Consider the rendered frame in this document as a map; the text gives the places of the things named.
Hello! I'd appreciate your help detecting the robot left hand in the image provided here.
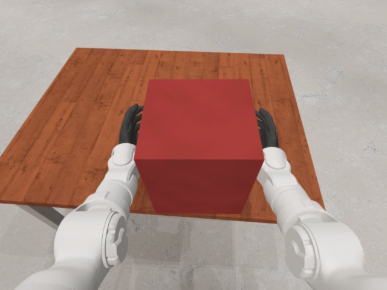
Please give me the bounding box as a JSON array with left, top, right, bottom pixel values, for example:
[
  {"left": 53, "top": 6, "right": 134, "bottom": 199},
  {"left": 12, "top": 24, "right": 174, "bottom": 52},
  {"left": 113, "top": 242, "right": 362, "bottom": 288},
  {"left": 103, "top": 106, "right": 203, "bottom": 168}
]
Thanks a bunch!
[{"left": 119, "top": 103, "right": 144, "bottom": 146}]

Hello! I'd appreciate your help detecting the right robot upper arm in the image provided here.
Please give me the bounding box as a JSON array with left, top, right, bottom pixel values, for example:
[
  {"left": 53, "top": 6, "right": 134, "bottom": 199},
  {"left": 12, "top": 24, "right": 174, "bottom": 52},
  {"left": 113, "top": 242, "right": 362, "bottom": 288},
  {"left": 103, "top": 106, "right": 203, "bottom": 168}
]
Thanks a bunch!
[{"left": 285, "top": 222, "right": 387, "bottom": 290}]

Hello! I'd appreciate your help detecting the carton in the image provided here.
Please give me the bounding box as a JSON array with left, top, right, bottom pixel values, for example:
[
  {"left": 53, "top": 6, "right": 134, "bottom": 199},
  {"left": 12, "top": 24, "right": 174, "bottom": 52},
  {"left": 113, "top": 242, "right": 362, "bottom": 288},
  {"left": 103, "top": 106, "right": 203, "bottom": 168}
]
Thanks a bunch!
[{"left": 134, "top": 79, "right": 265, "bottom": 214}]

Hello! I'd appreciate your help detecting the robot right forearm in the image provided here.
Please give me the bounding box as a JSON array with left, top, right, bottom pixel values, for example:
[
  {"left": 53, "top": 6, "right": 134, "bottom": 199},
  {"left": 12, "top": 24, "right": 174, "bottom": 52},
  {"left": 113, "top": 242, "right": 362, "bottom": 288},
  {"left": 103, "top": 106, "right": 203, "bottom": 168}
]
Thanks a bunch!
[{"left": 257, "top": 147, "right": 365, "bottom": 261}]

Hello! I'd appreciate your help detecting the robot left forearm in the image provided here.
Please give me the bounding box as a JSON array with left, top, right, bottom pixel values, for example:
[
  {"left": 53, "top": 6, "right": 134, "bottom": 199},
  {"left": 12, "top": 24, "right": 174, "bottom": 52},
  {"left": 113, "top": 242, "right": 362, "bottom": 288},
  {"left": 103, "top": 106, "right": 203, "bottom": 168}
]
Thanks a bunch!
[{"left": 54, "top": 143, "right": 140, "bottom": 260}]

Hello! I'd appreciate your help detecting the robot right hand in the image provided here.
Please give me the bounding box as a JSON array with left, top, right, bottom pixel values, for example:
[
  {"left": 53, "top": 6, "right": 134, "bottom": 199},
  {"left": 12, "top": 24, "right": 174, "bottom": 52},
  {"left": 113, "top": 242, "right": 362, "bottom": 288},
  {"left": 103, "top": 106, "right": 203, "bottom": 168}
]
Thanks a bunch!
[{"left": 255, "top": 108, "right": 279, "bottom": 149}]

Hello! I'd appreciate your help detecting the table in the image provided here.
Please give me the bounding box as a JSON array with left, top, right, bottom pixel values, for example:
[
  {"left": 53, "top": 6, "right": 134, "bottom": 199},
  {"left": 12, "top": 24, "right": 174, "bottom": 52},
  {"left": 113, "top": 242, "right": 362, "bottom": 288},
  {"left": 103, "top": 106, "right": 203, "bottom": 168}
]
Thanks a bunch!
[{"left": 0, "top": 48, "right": 325, "bottom": 230}]

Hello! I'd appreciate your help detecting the left robot upper arm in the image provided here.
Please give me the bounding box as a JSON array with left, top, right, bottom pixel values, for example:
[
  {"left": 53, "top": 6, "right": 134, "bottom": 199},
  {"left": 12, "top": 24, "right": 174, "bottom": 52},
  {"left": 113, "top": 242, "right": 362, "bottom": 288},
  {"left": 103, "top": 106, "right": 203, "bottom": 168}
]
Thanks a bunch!
[{"left": 14, "top": 211, "right": 128, "bottom": 290}]

